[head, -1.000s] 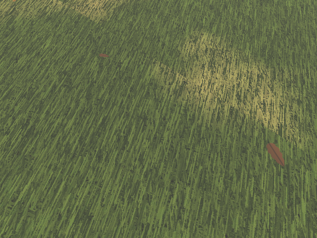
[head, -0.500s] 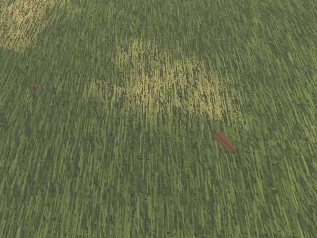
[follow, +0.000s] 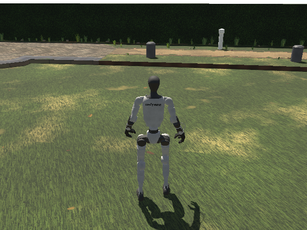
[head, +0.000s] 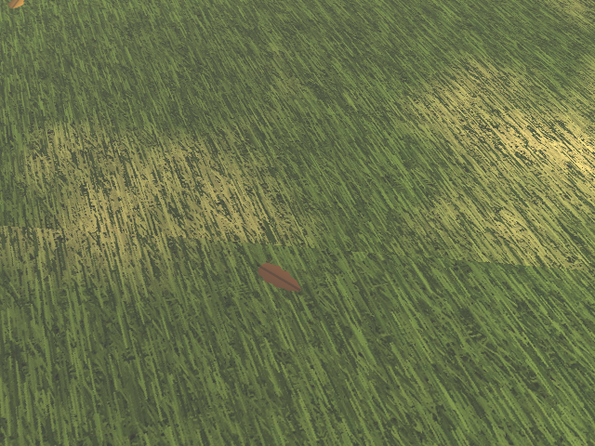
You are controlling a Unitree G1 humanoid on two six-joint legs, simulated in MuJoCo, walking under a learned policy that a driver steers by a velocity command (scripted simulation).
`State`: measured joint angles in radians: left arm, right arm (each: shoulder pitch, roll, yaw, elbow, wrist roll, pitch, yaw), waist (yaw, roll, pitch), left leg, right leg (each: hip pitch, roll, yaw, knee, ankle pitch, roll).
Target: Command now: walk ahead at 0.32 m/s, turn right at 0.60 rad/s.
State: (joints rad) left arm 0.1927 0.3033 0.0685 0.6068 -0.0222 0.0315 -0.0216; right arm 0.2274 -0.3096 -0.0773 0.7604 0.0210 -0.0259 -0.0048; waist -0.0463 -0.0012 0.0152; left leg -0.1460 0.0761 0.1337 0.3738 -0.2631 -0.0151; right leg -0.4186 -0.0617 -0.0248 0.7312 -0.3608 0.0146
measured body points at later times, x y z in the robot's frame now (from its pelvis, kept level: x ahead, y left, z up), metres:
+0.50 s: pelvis +0.23 -0.05 -0.02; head +0.26 -0.08 +0.43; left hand +0.30 +0.23 -0.12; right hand +0.41 -0.34 -0.09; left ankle +0.41 +0.02 -0.73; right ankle +0.02 -0.13 -0.74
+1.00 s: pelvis +0.52 -0.14 -0.01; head +0.54 -0.15 +0.43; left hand +0.82 -0.02 -0.08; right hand +0.42 -0.36 -0.16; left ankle +0.40 +0.01 -0.74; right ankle +0.61 -0.29 -0.74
